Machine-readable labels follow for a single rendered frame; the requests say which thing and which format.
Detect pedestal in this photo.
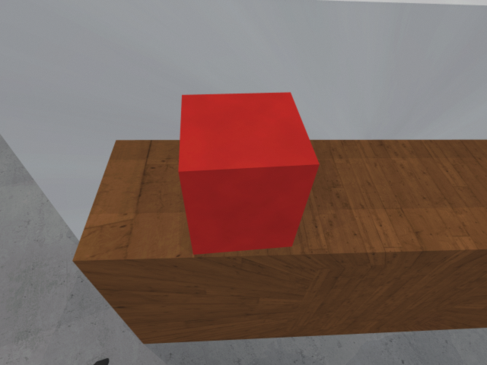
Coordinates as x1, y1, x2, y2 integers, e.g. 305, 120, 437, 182
72, 140, 487, 344

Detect carton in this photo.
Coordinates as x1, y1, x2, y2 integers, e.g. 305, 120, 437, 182
178, 92, 320, 255

